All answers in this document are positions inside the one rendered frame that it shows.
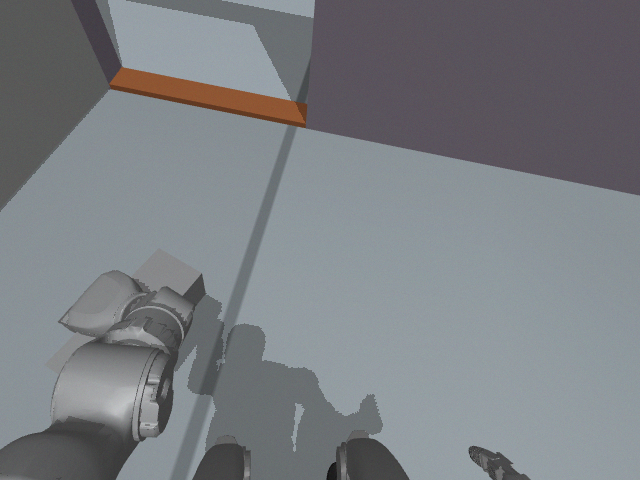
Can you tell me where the carton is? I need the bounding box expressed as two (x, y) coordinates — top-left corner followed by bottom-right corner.
(45, 248), (206, 375)

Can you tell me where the left robot hand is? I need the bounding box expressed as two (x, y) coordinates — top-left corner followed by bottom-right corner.
(58, 270), (143, 337)

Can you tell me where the right robot hand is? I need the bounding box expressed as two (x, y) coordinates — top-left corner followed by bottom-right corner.
(469, 446), (530, 480)

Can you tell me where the left robot arm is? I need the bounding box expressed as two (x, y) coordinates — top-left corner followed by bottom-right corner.
(0, 286), (195, 480)

